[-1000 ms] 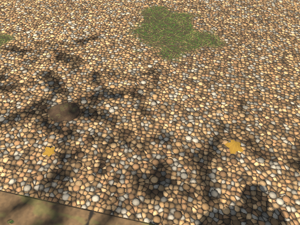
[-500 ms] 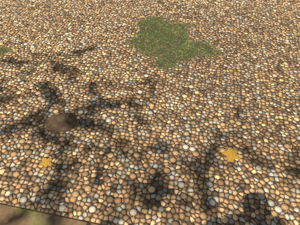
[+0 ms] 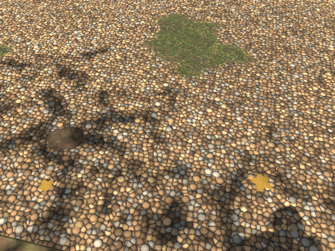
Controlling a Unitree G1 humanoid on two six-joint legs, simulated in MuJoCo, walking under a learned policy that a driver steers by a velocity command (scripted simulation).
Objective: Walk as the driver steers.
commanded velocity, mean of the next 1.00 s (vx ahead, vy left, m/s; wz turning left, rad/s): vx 0.26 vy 0.00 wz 0.00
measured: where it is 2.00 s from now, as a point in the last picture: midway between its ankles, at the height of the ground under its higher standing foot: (166, 180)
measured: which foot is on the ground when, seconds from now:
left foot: down 0.00-0.36, up 0.38-0.56, down 0.58-1.00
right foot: down 0.00-0.60, up 0.62-1.00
